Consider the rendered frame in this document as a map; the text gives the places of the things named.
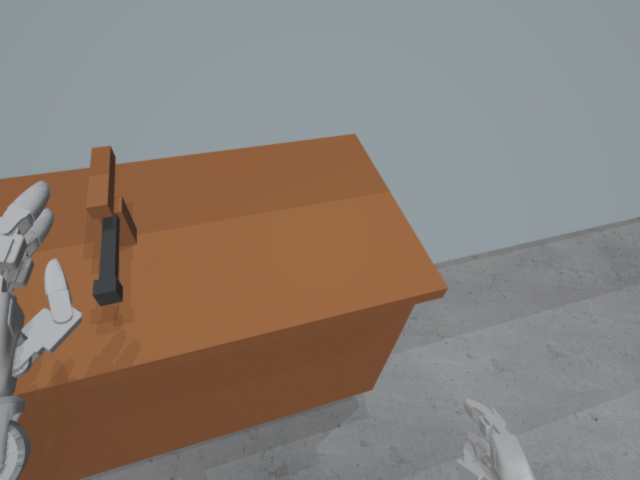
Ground right robot hand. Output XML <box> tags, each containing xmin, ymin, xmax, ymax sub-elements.
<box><xmin>457</xmin><ymin>398</ymin><xmax>535</xmax><ymax>480</ymax></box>

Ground counter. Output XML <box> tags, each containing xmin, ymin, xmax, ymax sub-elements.
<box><xmin>0</xmin><ymin>134</ymin><xmax>448</xmax><ymax>480</ymax></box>

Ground left robot forearm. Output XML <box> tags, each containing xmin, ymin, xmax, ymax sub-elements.
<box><xmin>0</xmin><ymin>396</ymin><xmax>31</xmax><ymax>480</ymax></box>

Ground left robot hand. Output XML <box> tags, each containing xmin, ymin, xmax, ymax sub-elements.
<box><xmin>0</xmin><ymin>181</ymin><xmax>82</xmax><ymax>397</ymax></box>

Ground tap lever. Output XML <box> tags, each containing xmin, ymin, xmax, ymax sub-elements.
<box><xmin>93</xmin><ymin>214</ymin><xmax>123</xmax><ymax>306</ymax></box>

